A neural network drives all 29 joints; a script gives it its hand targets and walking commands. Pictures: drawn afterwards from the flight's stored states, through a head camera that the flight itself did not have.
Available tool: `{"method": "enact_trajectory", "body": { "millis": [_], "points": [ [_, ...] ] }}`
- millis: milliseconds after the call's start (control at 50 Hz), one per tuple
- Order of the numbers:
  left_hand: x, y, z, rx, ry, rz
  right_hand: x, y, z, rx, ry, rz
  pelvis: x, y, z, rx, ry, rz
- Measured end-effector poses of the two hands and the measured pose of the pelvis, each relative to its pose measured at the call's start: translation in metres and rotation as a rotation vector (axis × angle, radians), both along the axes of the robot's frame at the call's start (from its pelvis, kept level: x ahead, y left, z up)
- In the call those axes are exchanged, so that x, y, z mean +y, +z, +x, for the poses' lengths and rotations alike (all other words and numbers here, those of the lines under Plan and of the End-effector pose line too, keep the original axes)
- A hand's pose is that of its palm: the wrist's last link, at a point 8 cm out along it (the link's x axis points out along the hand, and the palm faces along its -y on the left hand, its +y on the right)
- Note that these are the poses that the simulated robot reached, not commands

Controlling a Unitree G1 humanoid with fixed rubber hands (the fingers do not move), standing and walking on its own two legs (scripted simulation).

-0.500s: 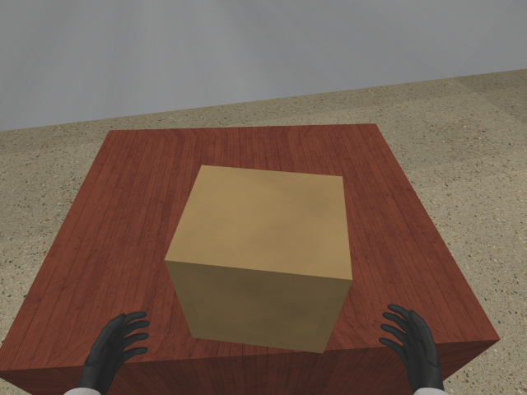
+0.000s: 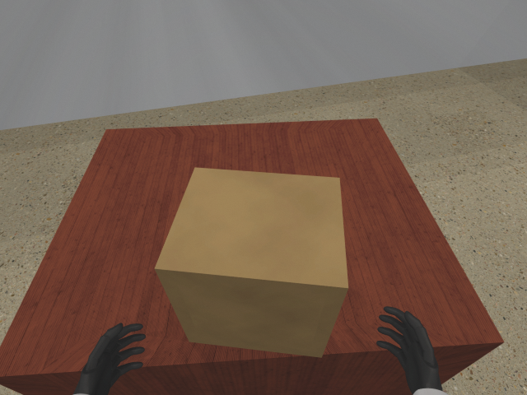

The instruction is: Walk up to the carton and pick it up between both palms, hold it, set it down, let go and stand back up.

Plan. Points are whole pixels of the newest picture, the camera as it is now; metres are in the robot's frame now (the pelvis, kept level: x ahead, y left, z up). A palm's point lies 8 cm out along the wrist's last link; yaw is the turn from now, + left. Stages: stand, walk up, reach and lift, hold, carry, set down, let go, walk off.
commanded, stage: set down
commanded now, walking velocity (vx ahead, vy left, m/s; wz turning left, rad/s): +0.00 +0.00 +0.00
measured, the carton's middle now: (259, 264) +0.34 +0.02 -0.01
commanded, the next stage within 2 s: let go in 0.62 s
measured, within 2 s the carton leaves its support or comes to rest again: neither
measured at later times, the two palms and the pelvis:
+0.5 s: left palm out of the picture +0.16 +0.25 -0.05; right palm (421, 386) +0.16 -0.21 -0.04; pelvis +0.00 +0.00 +0.00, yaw +0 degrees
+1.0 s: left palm out of the picture +0.16 +0.24 -0.05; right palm out of the picture +0.14 -0.21 -0.07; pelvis +0.00 +0.00 +0.00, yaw +0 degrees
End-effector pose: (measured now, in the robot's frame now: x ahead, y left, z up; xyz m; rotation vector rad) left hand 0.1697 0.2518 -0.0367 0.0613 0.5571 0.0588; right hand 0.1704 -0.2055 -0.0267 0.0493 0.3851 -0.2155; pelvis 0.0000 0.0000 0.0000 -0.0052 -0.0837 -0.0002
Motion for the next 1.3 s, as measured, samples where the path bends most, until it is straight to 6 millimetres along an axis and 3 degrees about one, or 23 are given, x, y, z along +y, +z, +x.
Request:
{"method": "enact_trajectory", "body": {
  "millis": [260,620,1120,1200,1300],
  "points": [
    [0.000,-0.007,-0.009,0.060,0.004,0.010,0.001,-0.003,-0.002,0.023,0.025,-0.018,0.000,0.000,-0.001,-0.010,0.000,0.000],
    [-0.008,-0.019,-0.017,0.160,0.013,0.031,-0.004,-0.025,-0.017,0.144,0.064,-0.045,0.000,0.000,-0.001,-0.010,0.000,0.001],
    [-0.012,-0.018,-0.013,0.210,0.032,0.073,-0.009,-0.049,-0.032,0.248,0.095,-0.038,-0.001,0.000,-0.001,-0.010,0.000,0.001],
    [-0.012,-0.017,-0.014,0.193,0.002,0.121,-0.028,-0.057,-0.045,0.354,0.099,-0.107,0.000,-0.001,-0.003,-0.006,0.000,0.000],
    [0.005,-0.016,-0.016,0.168,0.023,0.182,-0.060,-0.061,-0.067,0.481,0.080,-0.189,0.000,-0.001,-0.005,-0.008,0.000,-0.001]
  ]
}}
